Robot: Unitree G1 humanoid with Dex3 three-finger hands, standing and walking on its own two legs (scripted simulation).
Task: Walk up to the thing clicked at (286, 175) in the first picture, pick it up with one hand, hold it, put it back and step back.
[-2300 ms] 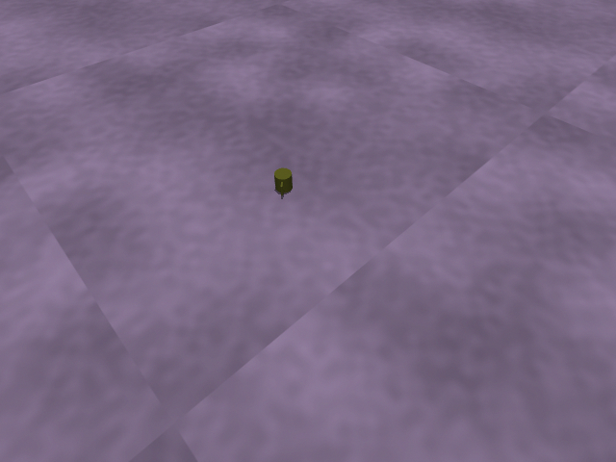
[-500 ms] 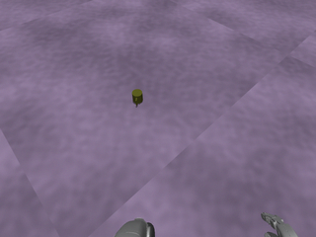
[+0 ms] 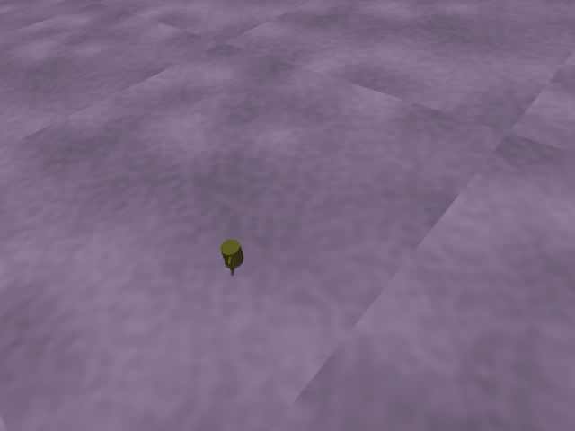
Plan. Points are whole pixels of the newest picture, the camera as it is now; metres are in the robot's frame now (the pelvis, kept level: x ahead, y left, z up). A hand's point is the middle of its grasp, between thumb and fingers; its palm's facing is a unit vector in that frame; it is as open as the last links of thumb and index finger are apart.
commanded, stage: walk up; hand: left
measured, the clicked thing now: (231, 256) +0.93 +0.33 -0.72
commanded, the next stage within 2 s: none
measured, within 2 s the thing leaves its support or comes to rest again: neither
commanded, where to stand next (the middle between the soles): +0.58 +0.09 m, yaw +1 degrees
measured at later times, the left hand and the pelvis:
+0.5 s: hand (117, 425) +0.19 +0.32 -0.16, palm faces +0.04 -0.94 -0.34, open 7.4 cm; pelvis +0.19 +0.05 +0.00, yaw +4 degrees
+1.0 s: hand (149, 289) +0.41 +0.31 -0.11, palm faces +0.01 -0.91 -0.42, open 7.4 cm; pelvis +0.35 +0.03 +0.00, yaw +2 degrees
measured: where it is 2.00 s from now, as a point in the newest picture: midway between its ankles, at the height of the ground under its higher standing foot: (292, 357)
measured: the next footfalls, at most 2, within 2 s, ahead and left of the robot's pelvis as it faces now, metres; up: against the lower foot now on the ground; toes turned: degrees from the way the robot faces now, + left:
left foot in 0.40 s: +0.30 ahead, +0.15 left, +0.00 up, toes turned +7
right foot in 0.90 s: +0.47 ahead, -0.08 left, +0.00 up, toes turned -1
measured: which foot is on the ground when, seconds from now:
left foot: up 0.00-0.38, down 0.40-0.92, up 0.94-1.00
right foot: down 0.00-0.44, up 0.46-0.88, down 0.90-1.00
